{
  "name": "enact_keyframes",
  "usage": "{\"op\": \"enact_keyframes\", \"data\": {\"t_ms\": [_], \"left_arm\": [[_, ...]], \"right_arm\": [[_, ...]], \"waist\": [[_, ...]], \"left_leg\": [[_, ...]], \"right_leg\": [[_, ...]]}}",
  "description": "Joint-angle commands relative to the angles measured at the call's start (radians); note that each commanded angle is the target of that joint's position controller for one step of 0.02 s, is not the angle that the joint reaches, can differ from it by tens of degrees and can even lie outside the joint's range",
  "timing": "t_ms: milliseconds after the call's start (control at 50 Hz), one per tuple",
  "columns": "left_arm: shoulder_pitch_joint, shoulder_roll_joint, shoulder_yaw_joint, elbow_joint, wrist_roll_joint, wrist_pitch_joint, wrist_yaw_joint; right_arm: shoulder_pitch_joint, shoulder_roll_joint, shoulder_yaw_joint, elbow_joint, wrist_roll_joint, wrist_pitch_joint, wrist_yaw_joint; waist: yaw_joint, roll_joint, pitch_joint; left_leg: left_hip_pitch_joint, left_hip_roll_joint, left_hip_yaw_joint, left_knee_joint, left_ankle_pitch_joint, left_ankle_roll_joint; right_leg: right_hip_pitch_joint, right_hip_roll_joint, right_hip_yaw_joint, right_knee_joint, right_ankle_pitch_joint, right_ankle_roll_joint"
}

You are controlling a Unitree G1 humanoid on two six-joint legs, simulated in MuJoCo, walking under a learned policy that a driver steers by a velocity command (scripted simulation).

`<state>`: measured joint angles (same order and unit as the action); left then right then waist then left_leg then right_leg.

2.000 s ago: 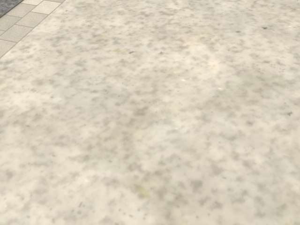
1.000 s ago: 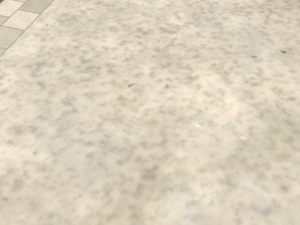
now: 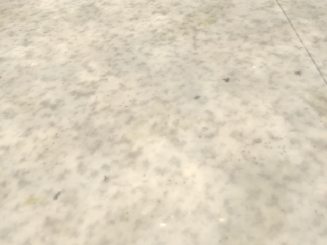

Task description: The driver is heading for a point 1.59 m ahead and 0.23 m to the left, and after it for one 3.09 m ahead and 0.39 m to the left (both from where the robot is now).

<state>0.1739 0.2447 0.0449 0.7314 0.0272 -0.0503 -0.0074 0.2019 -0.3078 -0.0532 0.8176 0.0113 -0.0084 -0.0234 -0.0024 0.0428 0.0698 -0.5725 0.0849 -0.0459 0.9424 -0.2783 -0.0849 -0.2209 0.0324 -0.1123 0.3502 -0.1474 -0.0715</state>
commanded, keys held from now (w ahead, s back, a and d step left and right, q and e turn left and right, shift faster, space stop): q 0.40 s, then no key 0.20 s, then e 0.12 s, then w+e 0.16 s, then e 0.12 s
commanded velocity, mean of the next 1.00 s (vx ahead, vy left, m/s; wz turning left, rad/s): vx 0.08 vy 0.00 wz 0.18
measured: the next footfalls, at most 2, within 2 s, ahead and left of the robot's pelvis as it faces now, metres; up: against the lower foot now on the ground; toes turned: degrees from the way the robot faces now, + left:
left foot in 0.22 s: +0.12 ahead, +0.15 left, +0.00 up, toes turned +10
right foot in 0.66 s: +0.17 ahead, -0.09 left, +0.00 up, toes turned +19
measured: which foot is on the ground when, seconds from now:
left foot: up 0.00-0.20, down 0.22-1.00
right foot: down 0.00-0.24, up 0.26-0.64, down 0.66-0.96, up 0.98-1.00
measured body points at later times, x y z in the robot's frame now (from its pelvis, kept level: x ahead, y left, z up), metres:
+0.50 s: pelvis +0.07 +0.04 +0.00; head +0.12 +0.08 +0.44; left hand +0.16 +0.36 -0.12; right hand +0.29 -0.20 -0.09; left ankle +0.08 +0.14 -0.74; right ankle +0.12 -0.11 -0.69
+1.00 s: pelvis +0.13 +0.03 -0.01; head +0.14 +0.04 +0.44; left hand +0.18 +0.32 -0.13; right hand +0.31 -0.23 -0.11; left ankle +0.09 +0.13 -0.74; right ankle +0.13 -0.10 -0.73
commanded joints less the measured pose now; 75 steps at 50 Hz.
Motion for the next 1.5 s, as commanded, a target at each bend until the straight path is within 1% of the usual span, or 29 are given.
{"op": "enact_keyframes", "data": {"t_ms": [20, 160, 220, 240, 260, 280, 300, 340, 480, 620, 660, 680, 700, 740, 800, 880, 940, 980, 1000, 1020, 1140, 1220, 1280, 1300, 1320, 1340, 1360, 1420, 1500], "left_arm": [[-0.068, 0.158, 0.045, -0.052, -0.004, -0.004, 0.028], [-0.051, 0.199, 0.063, -0.01, -0.036, 0.049, 0.037], [-0.023, 0.187, 0.065, 0.012, -0.055, 0.059, 0.044], [0.01, 0.161, 0.059, 0.011, -0.031, 0.053, 0.042], [-0.021, 0.108, 0.039, -0.045, 0.008, 0.047, 0.037], [-0.086, 0.138, 0.044, -0.043, 0.003, 0.044, 0.03], [-0.109, 0.154, 0.05, -0.048, -0.027, 0.046, 0.026], [-0.106, 0.161, 0.057, -0.031, -0.025, 0.054, 0.043], [-0.074, 0.117, 0.045, -0.006, -0.032, 0.064, 0.045], [-0.039, 0.116, 0.041, 0.014, -0.034, 0.053, 0.024], [-0.004, 0.097, 0.027, 0.04, -0.011, 0.041, 0.009], [-0.021, 0.171, 0.034, 0.024, 0.0, 0.038, 0.011], [-0.104, 0.165, 0.024, 0.023, 0.004, 0.035, 0.008], [-0.104, 0.144, 0.023, 0.02, -0.011, 0.028, 0.005], [-0.01, 0.226, 0.043, 0.042, -0.037, 0.029, 0.022], [0.041, 0.206, 0.048, 0.043, -0.052, 0.032, 0.043], [-0.09, 0.158, 0.04, -0.025, -0.05, 0.043, 0.049], [-0.059, 0.116, 0.031, -0.075, -0.049, 0.044, 0.049], [-0.024, 0.171, 0.049, -0.065, -0.04, 0.045, 0.044], [0.009, 0.187, 0.061, -0.047, -0.047, 0.051, 0.037], [-0.087, 0.091, 0.034, -0.105, -0.061, 0.078, -0.008], [-0.106, 0.121, 0.042, -0.145, -0.049, 0.081, -0.03], [0.006, 0.162, 0.066, -0.121, -0.038, 0.082, -0.024], [0.069, 0.219, 0.084, -0.112, -0.032, 0.081, -0.008], [0.106, 0.319, 0.094, -0.135, -0.01, 0.079, 0.018], [0.094, 0.24, 0.064, -0.142, -0.001, 0.063, 0.011], [0.03, 0.199, 0.05, -0.14, -0.012, 0.048, 0.001], [-0.091, 0.123, 0.022, -0.102, -0.014, 0.031, 0.002], [-0.13, 0.136, 0.028, -0.062, 0.004, 0.026, 0.018]], "right_arm": [[0.055, -0.054, -0.015, -0.056, -0.001, 0.006, 0.006], [-0.039, -0.073, -0.035, -0.145, -0.001, 0.037, 0.042], [0.019, -0.091, -0.052, -0.147, -0.001, 0.031, 0.048], [0.078, -0.189, -0.083, -0.146, -0.004, 0.026, 0.031], [0.097, -0.302, -0.106, -0.16, -0.023, 0.023, 0.018], [0.124, -0.215, -0.082, -0.169, -0.031, 0.01, 0.025], [0.079, -0.194, -0.075, -0.175, -0.027, -0.003, 0.028], [-0.017, -0.148, -0.065, -0.189, 0.008, -0.004, 0.017], [-0.046, -0.152, -0.063, -0.203, -0.009, 0.021, -0.012], [-0.09, -0.105, -0.03, -0.178, -0.018, 0.033, 0.0], [-0.038, -0.022, 0.001, -0.14, -0.027, 0.024, 0.003], [0.024, -0.013, 0.004, -0.126, -0.053, 0.015, 0.006], [0.027, -0.022, -0.002, -0.133, -0.054, 0.011, 0.005], [-0.076, -0.089, -0.019, -0.124, -0.052, 0.009, -0.007], [-0.107, -0.069, -0.026, -0.133, -0.023, 0.003, -0.014], [-0.11, -0.03, -0.026, -0.131, 0.005, -0.071, 0.016], [-0.006, -0.07, -0.047, -0.093, -0.009, -0.083, 0.011], [0.067, -0.185, -0.076, -0.076, -0.035, -0.062, 0.006], [0.058, -0.125, -0.06, -0.085, -0.028, -0.058, 0.002], [0.04, -0.094, -0.05, -0.098, -0.024, -0.053, -0.003], [-0.014, -0.143, -0.062, -0.102, -0.013, -0.005, -0.028], [-0.02, -0.177, -0.068, -0.095, 0.006, 0.001, -0.019], [-0.041, -0.162, -0.06, -0.082, 0.03, -0.016, -0.003], [0.008, -0.126, -0.046, -0.066, 0.01, -0.027, 0.004], [0.021, -0.034, -0.009, -0.103, -0.053, -0.034, 0.012], [0.037, -0.08, -0.019, -0.085, -0.025, -0.027, 0.016], [-0.012, -0.131, -0.034, -0.086, 0.008, -0.012, 0.014], [0.002, -0.106, -0.03, -0.043, -0.006, 0.019, -0.009], [0.026, -0.071, -0.013, -0.018, -0.002, 0.032, -0.012]], "waist": [[-0.017, -0.138, -0.136], [0.011, -0.131, -0.093], [-0.025, -0.092, -0.125], [-0.028, 0.069, -0.174], [-0.014, 0.311, -0.207], [-0.076, 0.152, -0.314], [-0.059, 0.092, -0.271], [-0.018, 0.017, -0.202], [-0.005, 0.083, -0.221], [0.0, 0.106, -0.165], [0.008, 0.04, -0.164], [-0.056, -0.125, -0.164], [-0.108, -0.232, -0.123], [-0.038, -0.188, -0.097], [-0.001, -0.236, -0.011], [0.012, -0.242, -0.001], [-0.068, -0.157, -0.085], [-0.044, 0.21, -0.103], [-0.036, 0.173, -0.082], [-0.019, 0.092, -0.088], [-0.038, 0.092, -0.078], [-0.034, 0.097, -0.108], [0.041, 0.054, -0.154], [0.062, -0.039, -0.2], [0.04, -0.325, -0.287], [0.061, -0.239, -0.428], [0.057, -0.169, -0.306], [-0.006, -0.126, -0.17], [-0.013, -0.164, -0.158]], "left_leg": [[0.123, 0.021, 0.011, -0.08, 0.117, 0.004], [0.094, 0.001, 0.062, -0.231, -0.023, 0.061], [0.269, -0.055, 0.091, -0.477, 0.19, 0.125], [0.439, 0.036, -0.074, -0.531, 0.583, 0.187], [0.634, 0.278, -0.439, -0.522, 0.933, 0.411], [0.658, 0.295, -0.462, -0.538, 0.878, 0.473], [0.624, 0.252, -0.373, -0.542, 0.812, 0.433], [0.552, 0.175, -0.29, -0.555, 0.633, 0.343], [0.441, 0.109, -0.235, -0.566, 0.524, 0.317], [0.348, 0.094, -0.276, -0.542, 0.285, 0.286], [0.289, 0.025, -0.211, -0.507, 0.139, 0.192], [0.262, -0.069, -0.115, -0.387, -0.014, 0.13], [0.345, -0.089, -0.071, -0.463, -0.074, 0.084], [0.432, -0.1, -0.036, -0.459, 0.016, 0.065], [0.286, -0.152, 0.049, -0.351, -0.141, 0.072], [0.207, -0.121, 0.007, -0.38, -0.146, 0.107], [0.511, -0.058, -0.026, -0.578, 0.1, 0.123], [0.645, 0.233, -0.375, -0.648, 0.325, 0.289], [0.661, 0.322, -0.407, -0.628, 0.524, 0.357], [0.664, 0.301, -0.328, -0.598, 0.638, 0.351], [0.573, 0.168, 0.004, -0.624, 0.645, 0.273], [0.515, 0.18, 0.06, -0.577, 0.639, 0.257], [0.442, 0.14, 0.107, -0.386, 0.625, 0.196], [0.328, 0.082, 0.158, -0.232, 0.469, 0.127], [0.043, -0.032, 0.183, 0.107, -0.316, 0.038], [0.067, -0.061, -0.007, 0.239, -0.451, 0.019], [0.034, -0.025, -0.017, 0.276, -0.413, 0.016], [0.121, 0.022, -0.019, 0.091, -0.257, 0.013], [0.277, -0.007, 0.019, -0.117, -0.16, 0.0]], "right_leg": [[0.024, -0.282, 0.058, -0.113, 0.493, -0.171], [0.143, -0.362, 0.074, -0.02, 0.35, -0.147], [0.127, -0.297, 0.005, 0.184, 0.364, -0.043], [0.001, -0.201, -0.062, 0.406, 0.209, 0.041], [-0.344, -0.014, -0.064, 0.704, -0.444, 0.143], [-0.391, -0.007, 0.144, 0.848, -0.565, 0.135], [-0.424, -0.029, 0.177, 0.886, -0.502, 0.12], [-0.446, -0.061, 0.189, 0.8, -0.367, 0.119], [-0.256, -0.037, 0.17, 0.53, -0.224, 0.163], [-0.068, -0.048, 0.138, 0.238, -0.154, 0.126], [0.101, -0.086, 0.176, 0.014, 0.083, 0.088], [0.12, -0.226, 0.345, -0.001, 0.255, 0.034], [-0.064, -0.277, 0.406, -0.018, 0.15, -0.073], [-0.119, -0.172, 0.356, -0.04, -0.164, -0.025], [-0.11, -0.191, 0.482, -0.122, -0.554, -0.068], [-0.009, -0.236, 0.626, -0.119, -0.52, -0.142], [-0.12, -0.109, 0.483, 0.079, -0.107, -0.054], [-0.375, 0.052, 0.228, 0.432, -0.364, 0.057], [-0.46, -0.006, 0.232, 0.632, -0.493, 0.089], [-0.475, -0.029, 0.242, 0.738, -0.476, 0.105], [-0.384, -0.069, 0.114, 0.535, -0.192, 0.155], [-0.212, -0.045, 0.061, 0.352, -0.121, 0.104], [0.027, 0.01, 0.043, 0.125, 0.052, 0.028], [0.203, -0.042, 0.128, 0.08, 0.315, -0.012], [0.438, -0.353, 0.503, 0.126, 0.822, -0.172], [0.353, -0.463, 0.643, 0.062, 0.66, -0.326], [0.263, -0.405, 0.54, 0.035, 0.535, -0.303], [0.06, -0.274, 0.342, -0.01, 0.304, -0.17], [-0.016, -0.245, 0.236, -0.042, 0.234, -0.165]]}}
